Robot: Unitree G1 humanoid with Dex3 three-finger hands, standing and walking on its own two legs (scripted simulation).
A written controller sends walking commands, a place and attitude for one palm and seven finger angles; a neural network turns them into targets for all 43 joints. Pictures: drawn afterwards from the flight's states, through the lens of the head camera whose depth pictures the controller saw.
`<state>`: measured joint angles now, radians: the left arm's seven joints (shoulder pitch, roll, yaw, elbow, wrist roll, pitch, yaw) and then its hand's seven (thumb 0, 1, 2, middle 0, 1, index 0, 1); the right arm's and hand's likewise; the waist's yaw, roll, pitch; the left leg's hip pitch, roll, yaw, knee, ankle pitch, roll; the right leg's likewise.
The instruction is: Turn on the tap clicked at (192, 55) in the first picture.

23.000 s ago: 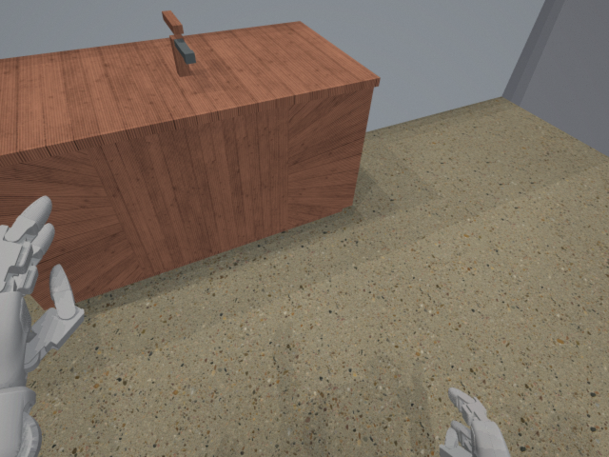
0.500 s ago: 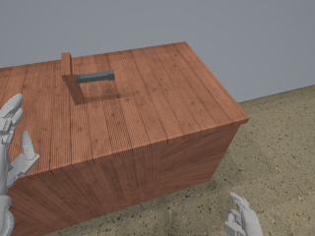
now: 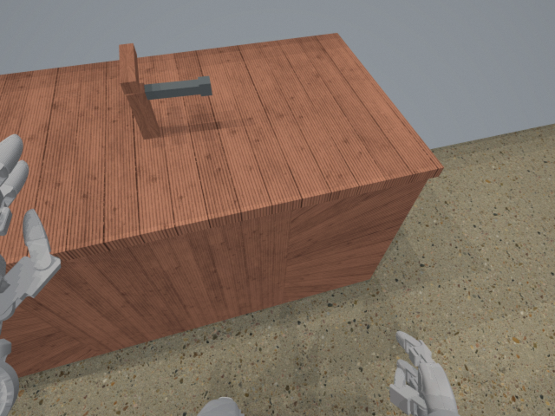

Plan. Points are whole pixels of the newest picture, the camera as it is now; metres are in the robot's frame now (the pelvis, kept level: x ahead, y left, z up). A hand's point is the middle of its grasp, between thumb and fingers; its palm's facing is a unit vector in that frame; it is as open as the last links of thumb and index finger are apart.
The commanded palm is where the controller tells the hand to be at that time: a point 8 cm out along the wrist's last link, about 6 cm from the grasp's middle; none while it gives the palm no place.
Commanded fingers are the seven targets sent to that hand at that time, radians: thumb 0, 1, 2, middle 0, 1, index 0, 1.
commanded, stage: step back with the hand held close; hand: left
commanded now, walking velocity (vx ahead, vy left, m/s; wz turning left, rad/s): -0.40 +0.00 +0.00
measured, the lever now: (205, 86) +0.71 +0.22 +0.05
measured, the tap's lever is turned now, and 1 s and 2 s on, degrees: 86 86 86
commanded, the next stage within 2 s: stop stepping back and stand still in 0.02 s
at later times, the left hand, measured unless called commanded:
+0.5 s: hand out of the picture +0.09 +0.24 +0.18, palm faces +0.51 -0.78 -0.35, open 7.4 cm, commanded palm +0.03 +0.27 +0.19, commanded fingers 0.00 0.90 0.90 -0.20 -0.30 -0.20 -0.30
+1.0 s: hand out of the picture +0.08 +0.21 +0.17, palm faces +0.45 -0.79 -0.41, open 7.4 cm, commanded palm +0.03 +0.24 +0.19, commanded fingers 0.00 0.90 0.90 -0.20 -0.30 -0.20 -0.30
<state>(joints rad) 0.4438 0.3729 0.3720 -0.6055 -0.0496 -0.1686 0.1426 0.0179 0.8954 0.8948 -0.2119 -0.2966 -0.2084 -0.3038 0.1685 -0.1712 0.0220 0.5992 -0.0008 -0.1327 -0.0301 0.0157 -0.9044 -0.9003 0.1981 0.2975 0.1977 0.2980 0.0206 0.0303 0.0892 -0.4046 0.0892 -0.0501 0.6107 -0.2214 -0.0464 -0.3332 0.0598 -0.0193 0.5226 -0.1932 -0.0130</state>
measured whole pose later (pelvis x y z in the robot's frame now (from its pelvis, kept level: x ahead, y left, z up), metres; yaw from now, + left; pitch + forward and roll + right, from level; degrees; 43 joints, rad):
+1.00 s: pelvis -0.12 -0.05 +0.00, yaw +2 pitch -2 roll +0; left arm 0.47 0.37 0.36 -0.44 -0.04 -0.14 0.16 0.01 0.90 0.90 -0.21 -0.30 -0.21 -0.30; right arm 0.28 -0.20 0.02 0.64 0.01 -0.13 -0.05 0.02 -0.90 -0.90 0.20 0.30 0.20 0.30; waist -0.02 0.02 0.00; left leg -0.21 0.03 0.01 0.61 -0.37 -0.01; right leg -0.31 0.00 -0.04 0.54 -0.18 -0.01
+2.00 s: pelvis -0.10 -0.03 +0.01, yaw +2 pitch -2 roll -1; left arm 0.45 0.34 0.31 -0.45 -0.06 -0.13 0.16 0.02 0.89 0.89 -0.21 -0.30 -0.21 -0.30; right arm 0.20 -0.20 0.02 0.61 0.00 -0.08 -0.07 0.02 -0.90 -0.90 0.20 0.30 0.20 0.30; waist 0.00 0.00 0.03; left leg -0.15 0.00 0.03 0.44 -0.26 0.02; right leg -0.20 0.00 -0.03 0.39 -0.16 0.00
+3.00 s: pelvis -0.10 -0.03 +0.02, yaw +1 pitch -1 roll -1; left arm 0.45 0.33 0.30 -0.43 -0.05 -0.13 0.16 0.02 0.89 0.89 -0.21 -0.30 -0.21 -0.30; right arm 0.18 -0.21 0.01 0.61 0.00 -0.07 -0.08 0.02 -0.90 -0.90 0.20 0.30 0.20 0.30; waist 0.01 0.03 0.01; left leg -0.15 0.01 0.03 0.42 -0.26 0.02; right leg -0.20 0.00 -0.02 0.38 -0.16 0.01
